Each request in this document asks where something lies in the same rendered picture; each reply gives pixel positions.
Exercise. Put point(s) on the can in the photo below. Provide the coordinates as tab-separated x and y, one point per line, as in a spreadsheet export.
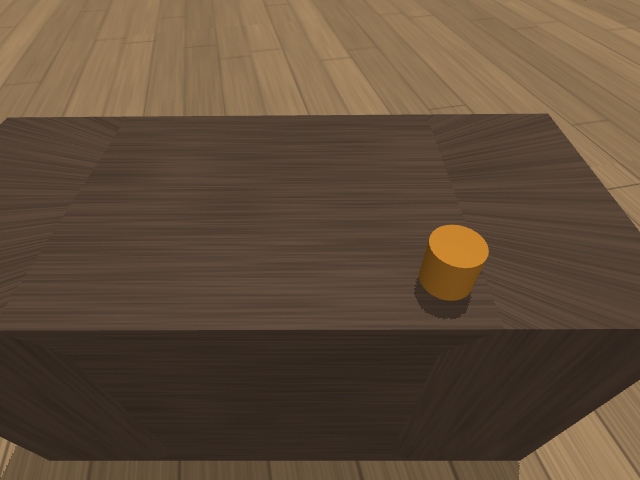
452	262

